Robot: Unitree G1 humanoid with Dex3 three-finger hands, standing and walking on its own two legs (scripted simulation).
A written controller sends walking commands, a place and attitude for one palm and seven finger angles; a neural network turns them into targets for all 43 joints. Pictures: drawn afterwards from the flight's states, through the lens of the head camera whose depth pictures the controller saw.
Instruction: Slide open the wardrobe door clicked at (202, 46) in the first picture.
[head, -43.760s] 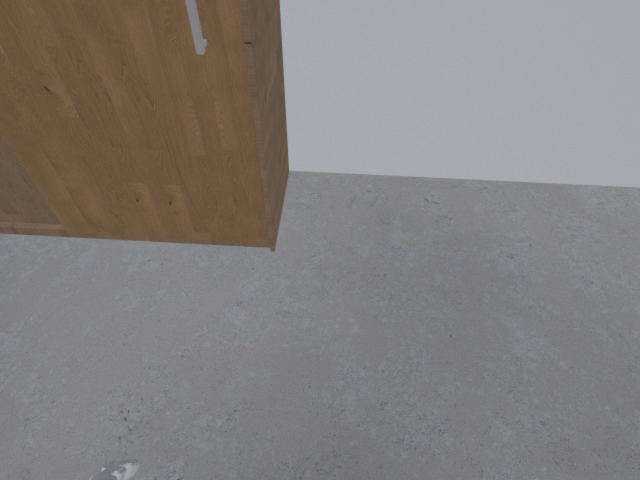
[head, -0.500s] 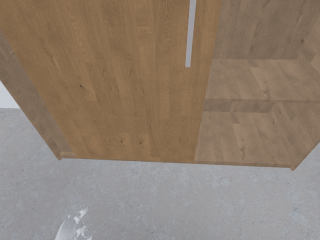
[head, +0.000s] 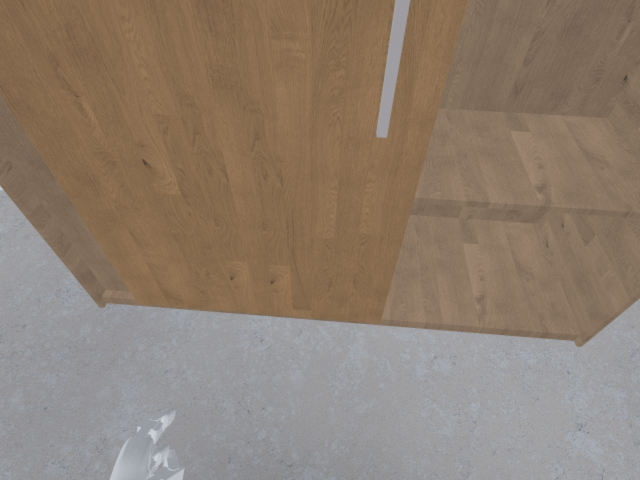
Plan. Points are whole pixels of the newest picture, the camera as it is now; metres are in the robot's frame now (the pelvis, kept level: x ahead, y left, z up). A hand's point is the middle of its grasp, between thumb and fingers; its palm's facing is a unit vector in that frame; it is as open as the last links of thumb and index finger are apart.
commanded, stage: stop stepping back and stand still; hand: right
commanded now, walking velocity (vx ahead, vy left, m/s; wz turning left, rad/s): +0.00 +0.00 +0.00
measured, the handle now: (394, 42) +0.69 -0.09 +0.22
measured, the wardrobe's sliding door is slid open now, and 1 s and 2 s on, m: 0.68 0.68 0.68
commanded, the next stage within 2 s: let the arm hang, fingers relaxed in 0.90 s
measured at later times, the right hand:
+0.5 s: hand out of the picture +0.18 -0.28 +0.15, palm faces +0.43 +0.82 -0.38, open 7.4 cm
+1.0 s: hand out of the picture +0.15 -0.29 +0.16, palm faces +0.44 +0.80 -0.41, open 7.4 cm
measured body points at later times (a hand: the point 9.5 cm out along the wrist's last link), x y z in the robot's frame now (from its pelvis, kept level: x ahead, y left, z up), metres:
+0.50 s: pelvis -0.02 -0.02 +0.01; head -0.02 -0.03 +0.46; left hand +0.14 +0.21 -0.07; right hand +0.15 -0.32 +0.17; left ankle -0.06 +0.11 -0.73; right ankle -0.01 -0.11 -0.73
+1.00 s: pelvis -0.05 -0.02 +0.01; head -0.04 -0.04 +0.46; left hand +0.11 +0.20 -0.07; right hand +0.12 -0.33 +0.18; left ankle -0.06 +0.11 -0.73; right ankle -0.01 -0.11 -0.73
